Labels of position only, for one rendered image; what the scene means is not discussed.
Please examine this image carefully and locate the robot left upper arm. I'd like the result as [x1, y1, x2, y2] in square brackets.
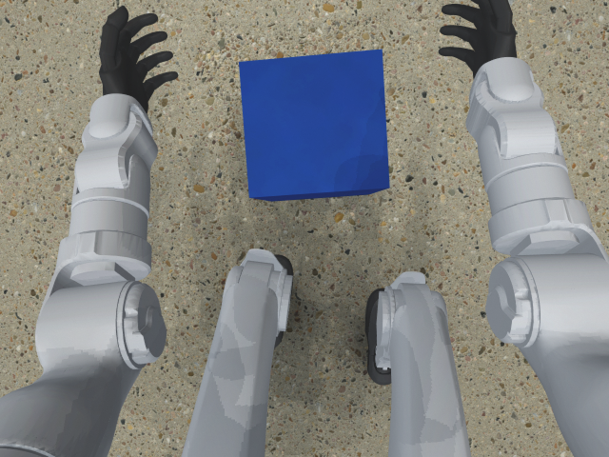
[0, 280, 167, 457]

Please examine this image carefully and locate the left robot foot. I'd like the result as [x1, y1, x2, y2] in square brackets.
[274, 254, 293, 348]

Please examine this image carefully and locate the right robot forearm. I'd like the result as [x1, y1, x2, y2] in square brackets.
[465, 57, 609, 264]

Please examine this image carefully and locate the left robot hand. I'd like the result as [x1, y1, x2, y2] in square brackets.
[99, 6, 178, 114]

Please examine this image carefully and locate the carton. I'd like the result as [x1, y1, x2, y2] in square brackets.
[239, 50, 390, 202]

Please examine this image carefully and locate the robot right upper arm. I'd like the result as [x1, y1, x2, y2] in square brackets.
[485, 253, 609, 457]

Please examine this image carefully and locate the left robot forearm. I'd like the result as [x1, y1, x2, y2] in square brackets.
[35, 93, 158, 366]

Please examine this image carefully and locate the right robot hand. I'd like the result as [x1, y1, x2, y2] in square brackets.
[439, 0, 517, 78]

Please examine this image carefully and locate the robot right thigh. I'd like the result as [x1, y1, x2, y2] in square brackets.
[377, 283, 471, 457]

